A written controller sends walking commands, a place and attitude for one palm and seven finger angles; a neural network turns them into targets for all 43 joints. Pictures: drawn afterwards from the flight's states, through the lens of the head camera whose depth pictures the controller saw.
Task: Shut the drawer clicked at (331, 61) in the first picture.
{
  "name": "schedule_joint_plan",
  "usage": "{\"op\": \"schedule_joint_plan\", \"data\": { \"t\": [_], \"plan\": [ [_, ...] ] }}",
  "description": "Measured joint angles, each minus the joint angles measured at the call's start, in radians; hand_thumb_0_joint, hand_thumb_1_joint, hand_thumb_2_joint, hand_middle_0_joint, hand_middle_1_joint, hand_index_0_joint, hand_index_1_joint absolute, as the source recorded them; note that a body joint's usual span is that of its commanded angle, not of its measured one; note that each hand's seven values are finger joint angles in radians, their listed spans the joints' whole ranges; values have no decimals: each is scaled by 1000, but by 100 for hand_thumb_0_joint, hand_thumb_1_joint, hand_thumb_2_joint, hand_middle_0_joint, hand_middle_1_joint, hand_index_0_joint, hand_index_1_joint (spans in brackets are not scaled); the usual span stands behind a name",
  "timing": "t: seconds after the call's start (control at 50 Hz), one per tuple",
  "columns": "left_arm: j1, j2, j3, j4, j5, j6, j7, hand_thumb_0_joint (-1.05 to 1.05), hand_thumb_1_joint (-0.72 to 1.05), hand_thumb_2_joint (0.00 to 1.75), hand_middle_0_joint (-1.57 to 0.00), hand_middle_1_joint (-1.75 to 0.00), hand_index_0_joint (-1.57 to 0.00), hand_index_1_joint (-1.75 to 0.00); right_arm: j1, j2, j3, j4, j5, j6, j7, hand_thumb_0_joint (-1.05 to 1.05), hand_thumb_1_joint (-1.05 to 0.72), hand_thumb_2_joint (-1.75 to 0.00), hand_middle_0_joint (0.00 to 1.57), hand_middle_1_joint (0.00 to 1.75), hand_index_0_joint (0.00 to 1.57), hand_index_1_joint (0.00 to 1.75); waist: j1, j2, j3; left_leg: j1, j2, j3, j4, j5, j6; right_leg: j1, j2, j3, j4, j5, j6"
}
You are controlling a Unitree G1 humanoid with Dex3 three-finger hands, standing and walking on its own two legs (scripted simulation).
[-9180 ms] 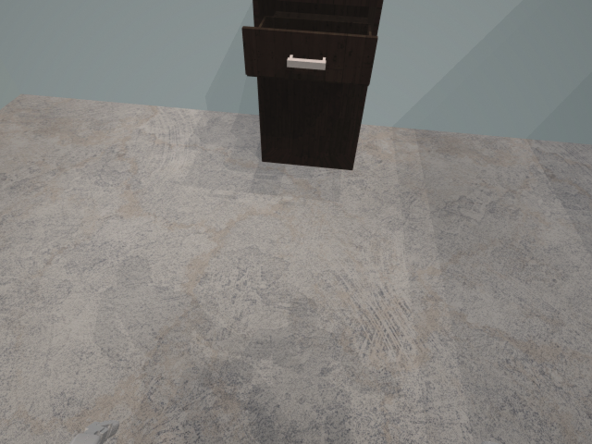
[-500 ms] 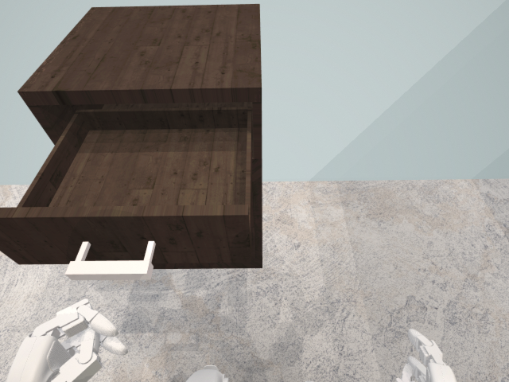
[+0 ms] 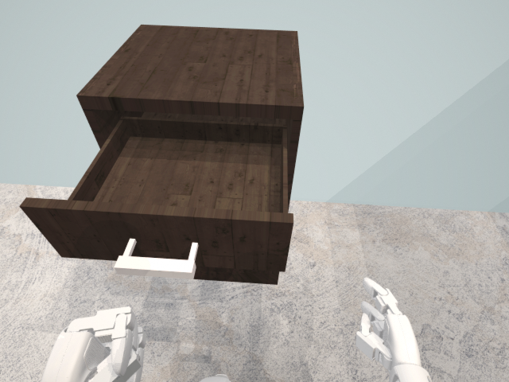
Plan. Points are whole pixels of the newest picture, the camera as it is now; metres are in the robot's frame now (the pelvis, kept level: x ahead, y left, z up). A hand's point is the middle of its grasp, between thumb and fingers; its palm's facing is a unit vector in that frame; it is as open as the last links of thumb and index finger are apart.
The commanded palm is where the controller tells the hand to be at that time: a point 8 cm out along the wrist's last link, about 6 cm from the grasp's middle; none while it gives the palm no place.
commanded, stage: raise the hand and make a fist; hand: left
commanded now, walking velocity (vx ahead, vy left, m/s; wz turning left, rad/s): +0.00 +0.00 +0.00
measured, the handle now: (159, 256) +0.32 +0.21 +0.00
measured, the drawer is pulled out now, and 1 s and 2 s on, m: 0.29 0.29 0.29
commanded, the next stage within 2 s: bring the fist close to the handle in 0.46 s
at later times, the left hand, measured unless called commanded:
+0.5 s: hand (141, 352) +0.14 +0.15 +0.10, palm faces +0.07 -1.00 -0.06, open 3.3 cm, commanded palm +0.08 +0.20 +0.11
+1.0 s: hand (161, 340) +0.17 +0.14 +0.06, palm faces +0.06 -1.00 -0.06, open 3.3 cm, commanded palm +0.13 +0.20 +0.06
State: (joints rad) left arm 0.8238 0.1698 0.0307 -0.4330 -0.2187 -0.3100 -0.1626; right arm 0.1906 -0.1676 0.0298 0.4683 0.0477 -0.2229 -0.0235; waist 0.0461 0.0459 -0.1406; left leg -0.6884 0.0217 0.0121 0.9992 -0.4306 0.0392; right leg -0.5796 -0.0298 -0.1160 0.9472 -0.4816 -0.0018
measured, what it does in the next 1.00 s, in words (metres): stands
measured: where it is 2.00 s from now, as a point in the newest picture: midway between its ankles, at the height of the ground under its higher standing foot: outside the picture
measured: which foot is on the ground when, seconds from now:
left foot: down 0.00-1.00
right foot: down 0.00-1.00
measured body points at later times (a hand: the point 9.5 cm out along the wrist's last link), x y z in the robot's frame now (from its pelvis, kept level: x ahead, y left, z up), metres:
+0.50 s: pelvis +0.00 -0.01 +0.00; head +0.01 -0.01 +0.45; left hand +0.13 +0.20 +0.10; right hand +0.19 -0.23 -0.06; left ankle +0.04 +0.09 -0.68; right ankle +0.00 -0.12 -0.68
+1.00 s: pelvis +0.01 -0.03 -0.01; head +0.04 -0.04 +0.44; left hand +0.16 +0.20 +0.07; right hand +0.21 -0.26 -0.08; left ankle +0.04 +0.09 -0.68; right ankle +0.00 -0.12 -0.68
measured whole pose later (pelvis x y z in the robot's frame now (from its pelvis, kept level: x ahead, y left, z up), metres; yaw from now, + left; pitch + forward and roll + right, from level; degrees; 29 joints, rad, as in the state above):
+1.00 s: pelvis +0.01 -0.03 -0.01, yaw +0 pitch +11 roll -2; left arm 0.71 0.19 0.11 -0.25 -0.26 -0.39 -0.21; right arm 0.21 -0.21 -0.02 0.52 0.04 -0.18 -0.05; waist 0.02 0.05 -0.15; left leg -0.79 0.05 -0.02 1.07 -0.47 -0.01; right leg -0.69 0.00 -0.14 1.04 -0.54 -0.05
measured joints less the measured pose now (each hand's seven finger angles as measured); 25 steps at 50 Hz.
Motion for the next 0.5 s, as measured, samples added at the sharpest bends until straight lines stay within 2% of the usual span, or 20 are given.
{"op": "schedule_joint_plan", "data": {
  "t": [0.1, 0.3, 0.5],
  "plan": [
    [36, 11, -19, -48, 15, 39, 18, 2, 90, 90, -139, -159, -139, -159, 28, -14, 4, -12, 1, 13, 3, 1, -90, -90, 21, 30, 21, 31, 0, 2, 5, 4, -2, 1, 4, -2, 6, 7, -2, 1, -1, 1, 6],
    [30, 8, -37, -76, 30, 33, 55, 2, 90, 90, -140, -160, -139, -160, 67, -39, -16, -16, 3, 21, 2, 1, -90, -90, 21, 30, 21, 30, -22, 0, 9, -26, 2, 6, 31, -11, 6, -28, 0, 8, 29, -8, 5],
    [47, 25, 4, -64, 10, 34, 69, 2, 90, 90, -140, -160, -139, -160, 80, -34, -32, -1, 10, 33, -8, 1, -90, -90, 20, 30, 21, 30, -28, 6, -7, -18, 12, 5, 26, -20, -7, -24, 10, 8, 30, -19, -7]
  ]
}}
